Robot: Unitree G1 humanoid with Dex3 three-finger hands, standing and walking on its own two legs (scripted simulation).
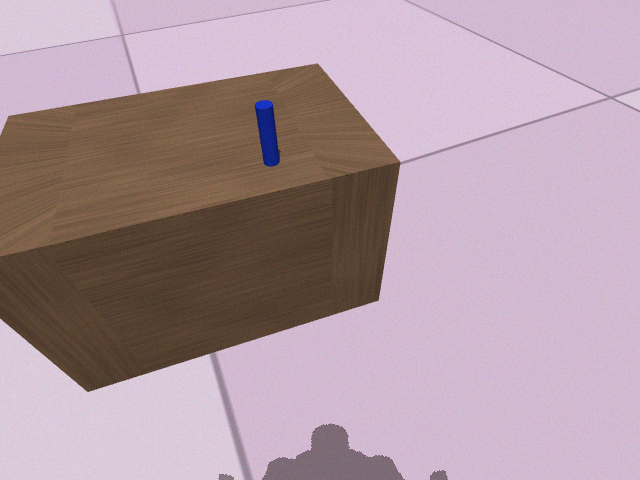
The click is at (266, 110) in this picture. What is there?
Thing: slim round
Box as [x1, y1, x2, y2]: [255, 100, 279, 166]
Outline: 262,100 255,104 263,160 266,165 272,166 277,164 279,161 272,103 267,100
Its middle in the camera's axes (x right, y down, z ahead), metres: -0.13 -0.26 +0.97
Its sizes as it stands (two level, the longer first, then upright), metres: 0.043 0.043 0.165
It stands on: a support 0.65 m high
